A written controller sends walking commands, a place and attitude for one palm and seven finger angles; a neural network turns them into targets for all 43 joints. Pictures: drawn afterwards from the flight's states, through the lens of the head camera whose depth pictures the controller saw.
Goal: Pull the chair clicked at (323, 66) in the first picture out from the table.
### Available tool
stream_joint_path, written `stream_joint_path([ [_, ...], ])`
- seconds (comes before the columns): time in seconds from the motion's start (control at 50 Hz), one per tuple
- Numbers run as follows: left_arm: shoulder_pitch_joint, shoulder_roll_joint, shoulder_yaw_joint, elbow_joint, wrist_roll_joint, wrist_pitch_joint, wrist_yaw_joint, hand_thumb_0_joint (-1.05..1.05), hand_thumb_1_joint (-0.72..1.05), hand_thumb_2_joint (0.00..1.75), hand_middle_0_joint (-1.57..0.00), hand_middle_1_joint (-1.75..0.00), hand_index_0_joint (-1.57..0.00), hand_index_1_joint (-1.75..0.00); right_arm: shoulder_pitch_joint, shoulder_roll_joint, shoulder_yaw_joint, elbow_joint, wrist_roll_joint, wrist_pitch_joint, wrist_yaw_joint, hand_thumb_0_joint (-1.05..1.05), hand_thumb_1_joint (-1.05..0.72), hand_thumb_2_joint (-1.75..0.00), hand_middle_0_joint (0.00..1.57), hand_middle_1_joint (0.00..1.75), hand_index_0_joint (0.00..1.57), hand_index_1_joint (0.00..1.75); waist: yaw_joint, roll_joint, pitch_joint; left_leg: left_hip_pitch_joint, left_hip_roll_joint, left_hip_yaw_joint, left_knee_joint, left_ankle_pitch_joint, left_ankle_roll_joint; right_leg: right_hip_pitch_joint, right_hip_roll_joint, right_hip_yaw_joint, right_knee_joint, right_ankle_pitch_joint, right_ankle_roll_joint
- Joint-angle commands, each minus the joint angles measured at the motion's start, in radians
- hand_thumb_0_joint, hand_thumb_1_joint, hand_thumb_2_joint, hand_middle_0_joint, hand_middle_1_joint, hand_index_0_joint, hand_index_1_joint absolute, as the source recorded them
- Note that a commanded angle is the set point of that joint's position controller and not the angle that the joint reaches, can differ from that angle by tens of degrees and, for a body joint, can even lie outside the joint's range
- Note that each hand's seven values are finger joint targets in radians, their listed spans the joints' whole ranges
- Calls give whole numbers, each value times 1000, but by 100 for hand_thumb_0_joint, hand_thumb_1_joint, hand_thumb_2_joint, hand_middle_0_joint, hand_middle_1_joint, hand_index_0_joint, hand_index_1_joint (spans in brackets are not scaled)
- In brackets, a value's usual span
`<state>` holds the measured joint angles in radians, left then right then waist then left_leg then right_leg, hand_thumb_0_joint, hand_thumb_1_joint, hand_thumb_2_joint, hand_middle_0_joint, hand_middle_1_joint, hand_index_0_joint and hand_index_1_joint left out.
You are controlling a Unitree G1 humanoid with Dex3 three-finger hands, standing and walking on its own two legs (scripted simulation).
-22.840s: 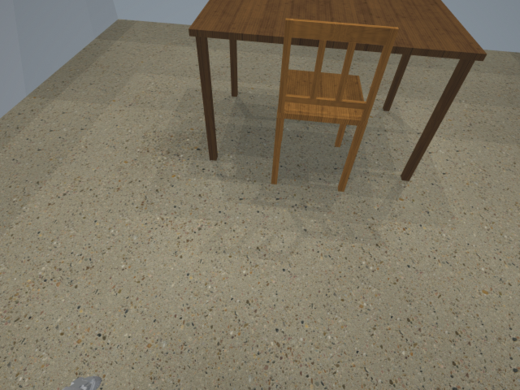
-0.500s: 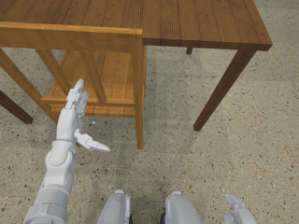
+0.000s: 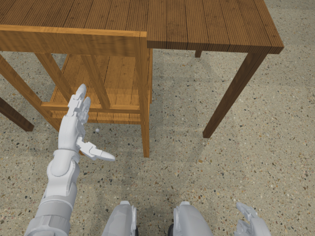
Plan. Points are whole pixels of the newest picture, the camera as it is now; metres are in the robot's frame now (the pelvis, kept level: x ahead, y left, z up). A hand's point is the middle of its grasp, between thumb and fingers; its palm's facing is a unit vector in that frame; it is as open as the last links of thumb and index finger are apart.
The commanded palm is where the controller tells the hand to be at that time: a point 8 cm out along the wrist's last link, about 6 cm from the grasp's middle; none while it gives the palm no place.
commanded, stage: aim the fingers beside a spindle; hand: left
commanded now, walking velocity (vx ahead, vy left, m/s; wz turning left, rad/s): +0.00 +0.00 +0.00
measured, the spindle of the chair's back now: (61, 82) +0.53 +0.28 +0.01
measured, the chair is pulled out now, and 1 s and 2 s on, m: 0.00 0.00 0.00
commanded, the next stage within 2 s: push the fingers through the gap in 0.02 s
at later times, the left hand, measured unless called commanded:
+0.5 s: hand (94, 118) +0.40 +0.16 +0.02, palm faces -0.05 -1.00 -0.05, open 16.9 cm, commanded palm +0.39 +0.22 +0.02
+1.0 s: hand (97, 100) +0.46 +0.16 +0.02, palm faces -0.03 -1.00 -0.04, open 16.9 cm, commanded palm +0.44 +0.21 +0.02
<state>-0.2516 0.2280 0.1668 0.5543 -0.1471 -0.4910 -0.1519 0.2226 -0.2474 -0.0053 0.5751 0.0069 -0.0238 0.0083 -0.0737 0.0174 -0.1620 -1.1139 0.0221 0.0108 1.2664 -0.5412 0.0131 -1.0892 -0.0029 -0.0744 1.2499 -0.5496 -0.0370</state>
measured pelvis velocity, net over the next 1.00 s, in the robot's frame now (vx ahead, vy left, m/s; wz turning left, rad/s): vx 0.00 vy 0.02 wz -0.02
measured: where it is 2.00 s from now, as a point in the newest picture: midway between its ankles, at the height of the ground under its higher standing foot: outside the picture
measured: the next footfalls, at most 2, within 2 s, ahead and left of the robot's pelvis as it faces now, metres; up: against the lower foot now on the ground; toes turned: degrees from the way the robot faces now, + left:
none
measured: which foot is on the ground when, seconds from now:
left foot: down 0.00-1.00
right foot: down 0.00-1.00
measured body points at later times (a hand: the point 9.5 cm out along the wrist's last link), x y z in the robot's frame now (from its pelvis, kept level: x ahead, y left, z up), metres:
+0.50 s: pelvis +0.00 +0.01 +0.00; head +0.12 +0.02 +0.43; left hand +0.40 +0.22 +0.02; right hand +0.11 -0.25 -0.12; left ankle +0.03 +0.11 -0.62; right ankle +0.02 -0.10 -0.62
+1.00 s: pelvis +0.00 +0.02 -0.01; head +0.14 +0.03 +0.42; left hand +0.46 +0.22 +0.02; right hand +0.06 -0.25 -0.13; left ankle +0.03 +0.11 -0.62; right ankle +0.02 -0.10 -0.62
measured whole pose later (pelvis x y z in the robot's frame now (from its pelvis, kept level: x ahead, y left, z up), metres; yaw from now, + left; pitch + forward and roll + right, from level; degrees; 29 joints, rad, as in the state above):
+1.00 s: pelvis +0.00 +0.02 -0.01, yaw -1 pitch +26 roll -2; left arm -0.64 0.33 0.29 0.92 -0.10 -0.50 -0.15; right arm 0.28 -0.25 0.01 0.62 -0.02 0.02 0.02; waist -0.14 0.03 -0.15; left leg -1.20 0.02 0.02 1.30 -0.54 0.04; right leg -1.17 0.00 -0.07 1.26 -0.54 -0.02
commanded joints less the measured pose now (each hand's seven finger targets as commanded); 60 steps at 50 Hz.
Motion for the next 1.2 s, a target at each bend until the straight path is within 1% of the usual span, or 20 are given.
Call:
stream_joint_path([
  [0.0, -210, 176, 77, -180, -21, -65, 0, 0, -50, 30, -6, -8, -6, -8, 43, -146, -47, -116, 1, -27, -14, 0, -90, -90, 20, 30, 20, 30, 4, 1, -370, 204, -24, -29, -150, 246, 13, 271, 7, 77, -186, 287, 15],
  [0.04, -249, 154, 51, -190, -27, -63, -13, 0, -50, 30, -6, -8, -6, -8, 45, -147, -49, -115, 3, -32, -16, 0, -90, -90, 20, 30, 20, 30, -12, 9, -377, 208, -22, -32, -141, 243, 16, 253, 7, 76, -183, 283, 17],
  [0.08, -222, 184, 83, -187, -35, -60, -24, 0, -50, 30, -6, -8, -6, -8, 50, -152, -51, -111, 4, -33, -18, 0, -90, -90, 20, 30, 20, 30, 3, 21, -394, 228, -20, -32, -144, 260, 12, 259, 8, 76, -183, 295, 14],
  [0.1, -252, 149, 40, -209, -36, -61, -33, 0, -50, 30, -6, -8, -6, -8, 48, -149, -47, -114, 5, -35, -18, 0, -90, -90, 20, 30, 20, 30, -10, 19, -403, 232, -21, -35, -143, 263, 15, 258, 6, 74, -181, 298, 16],
  [0.14, -305, 142, 24, -200, -35, -60, -35, 0, -50, 30, -6, -8, -6, -8, 53, -151, -50, -102, 6, -41, -23, 0, -90, -90, 20, 30, 20, 30, -27, 39, -383, 244, -19, -41, -134, 261, 16, 217, 8, 69, -180, 285, 15],
  [0.18, -330, 185, 65, -183, -34, -61, -32, 0, -50, 30, -6, -8, -6, -8, 60, -157, -51, -89, 3, -41, -27, 0, -90, -90, 20, 30, 20, 30, -22, 16, -400, 242, -17, -46, -129, 267, 14, 220, 8, 69, -174, 286, 15],
  [0.2, -340, 165, 48, -178, -34, -60, -34, 0, -50, 30, -6, -8, -6, -8, 57, -152, -49, -89, 3, -43, -26, 0, -90, -90, 20, 30, 20, 30, -23, 41, -395, 237, -21, -40, -127, 260, 15, 219, 7, 75, -180, 281, 16],
  [0.28, -355, 210, 89, -133, -28, -56, -29, 0, -50, 30, -6, -8, -6, -8, 66, -157, -48, -83, 1, -39, -26, 0, -90, -90, 20, 30, 20, 30, -12, 37, -411, 235, -19, -46, -133, 269, 11, 223, 9, 68, -171, 280, 12],
  [0.32, -412, 180, 58, -119, -26, -50, -30, 0, -50, 30, -6, -8, -6, -8, 68, -155, -46, -78, 0, -38, -24, 0, -90, -90, 20, 30, 20, 30, -30, 41, -401, 236, -20, -45, -131, 257, 13, 206, 8, 67, -176, 269, 15],
  [0.46, -464, 225, 103, -53, -21, -46, -25, 0, -50, 30, -6, -8, -6, -8, 92, -161, -44, -76, -2, -26, -20, 0, -90, -90, 20, 30, 20, 30, -23, 55, -428, 247, -19, -51, -137, 270, 10, 205, 12, 64, -172, 267, 11],
  [0.52, -512, 236, 111, -12, -17, -47, -23, 0, -50, 30, -6, -8, -6, -8, 105, -163, -44, -67, -4, -20, -19, 0, -90, -90, 20, 30, 20, 30, -37, 25, -413, 228, -17, -51, -132, 271, 12, 206, 13, 63, -172, 273, 13],
  [0.54, -518, 249, 122, -7, -17, -51, -24, 0, -50, 30, -6, -8, -6, -8, 111, -165, -44, -68, -5, -20, -18, 0, -90, -90, 20, 30, 20, 30, -31, 51, -423, 232, -18, -53, -133, 280, 12, 204, 15, 62, -166, 276, 11],
  [0.58, -542, 234, 106, -8, -12, -57, -27, 0, -50, 30, -6, -8, -6, -8, 117, -164, -46, -64, -7, -19, -15, 0, -90, -90, 20, 30, 20, 30, -35, 68, -454, 268, -15, -57, -133, 302, 8, 189, 13, 58, -162, 285, 10],
  [0.7, -586, 215, 93, 54, -1, -57, -23, 0, -50, 30, -6, -8, -6, -8, 143, -171, -52, -47, -10, -4, -8, 0, -90, -90, 20, 30, 20, 30, -53, 61, -441, 306, -6, -73, -136, 330, 4, 131, 18, 41, -158, 277, 9],
  [0.74, -626, 219, 93, 43, 1, -63, -16, 0, -50, 30, -6, -8, -6, -8, 148, -172, -52, -46, -13, -1, -6, 0, -90, -90, 20, 30, 20, 30, -49, 102, -456, 322, -7, -78, -137, 339, 2, 117, 18, 39, -151, 270, 5],
  [0.8, -663, 227, 106, 91, 10, -65, 0, 0, -50, 30, -6, -8, -6, -8, 156, -171, -51, -36, -16, 8, -4, 0, -90, -90, 20, 30, 20, 30, -63, 66, -435, 300, -7, -75, -134, 313, 6, 113, 19, 41, -160, 254, 10],
  [0.88, -750, 306, 163, 154, 33, -81, 12, 0, -50, 30, -6, -8, -6, -8, 171, -174, -44, -30, -25, 18, -7, 0, -90, -90, 20, 30, 20, 30, -69, 61, -442, 253, -11, -70, -121, 287, 11, 126, 19, 50, -151, 245, 11],
  [0.96, -752, 295, 160, 153, 33, -91, 2, 0, -50, 30, -6, -8, -6, -8, 182, -173, -45, -35, -29, 28, -1, 0, -90, -90, 20, 30, 20, 30, -64, 102, -509, 319, -6, -78, -118, 374, 6, 127, 21, 43, -137, 303, 8],
  [1.14, -845, 313, 165, 239, 36, -76, -10, 0, -50, 30, -6, -8, -6, -8, 209, -179, -43, -17, -30, 55, -1, 0, -90, -90, 20, 30, 20, 30, -99, 81, -456, 286, -2, -82, -106, 349, 13, 91, 25, 43, -145, 287, 11],
  [1.18, -867, 343, 190, 221, 39, -87, -7, 0, -50, 30, -6, -8, -6, -8, 213, -180, -44, -17, -35, 58, -1, 0, -90, -90, 20, 30, 20, 30, -89, 109, -500, 294, -5, -77, -99, 363, 13, 112, 23, 50, -145, 302, 12],
])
